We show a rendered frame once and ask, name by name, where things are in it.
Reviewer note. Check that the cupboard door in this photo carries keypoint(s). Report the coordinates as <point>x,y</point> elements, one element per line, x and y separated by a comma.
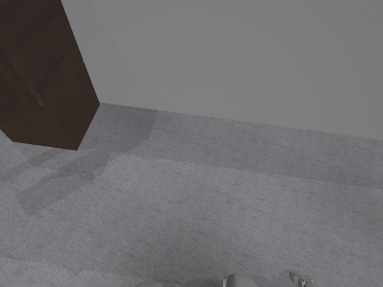
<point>16,100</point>

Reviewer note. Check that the right robot hand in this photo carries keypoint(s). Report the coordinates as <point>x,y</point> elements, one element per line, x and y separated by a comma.
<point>301,280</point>

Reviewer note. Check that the right robot thigh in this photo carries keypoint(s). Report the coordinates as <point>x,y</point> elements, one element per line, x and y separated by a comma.
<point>237,280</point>

